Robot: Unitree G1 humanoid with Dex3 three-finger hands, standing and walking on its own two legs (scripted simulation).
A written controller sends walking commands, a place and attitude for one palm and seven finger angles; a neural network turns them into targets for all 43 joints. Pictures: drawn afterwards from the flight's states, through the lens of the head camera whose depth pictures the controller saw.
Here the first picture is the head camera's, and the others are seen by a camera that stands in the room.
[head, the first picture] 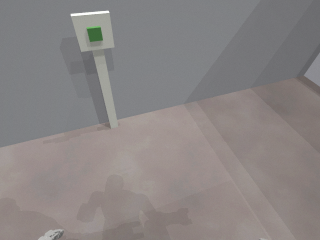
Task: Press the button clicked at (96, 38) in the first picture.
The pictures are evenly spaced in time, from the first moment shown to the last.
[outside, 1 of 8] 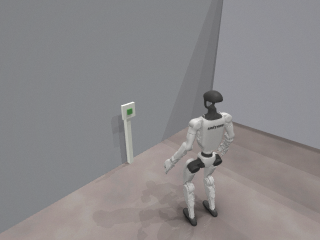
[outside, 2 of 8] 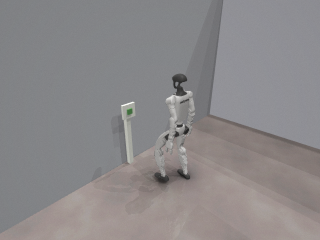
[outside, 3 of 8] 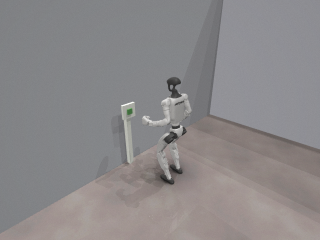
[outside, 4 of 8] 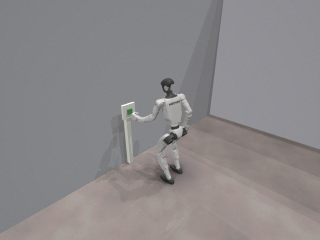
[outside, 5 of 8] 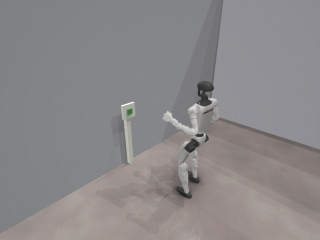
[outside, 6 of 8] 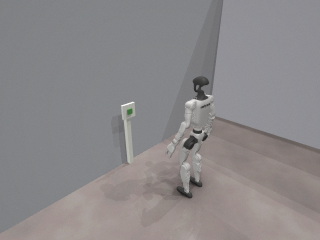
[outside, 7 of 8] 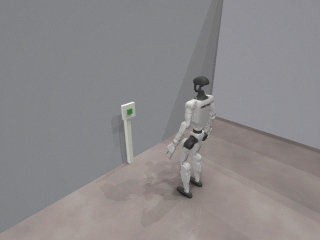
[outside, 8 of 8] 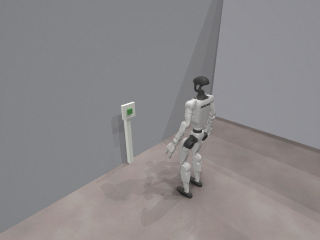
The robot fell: no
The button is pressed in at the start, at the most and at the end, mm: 0 10 0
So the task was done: yes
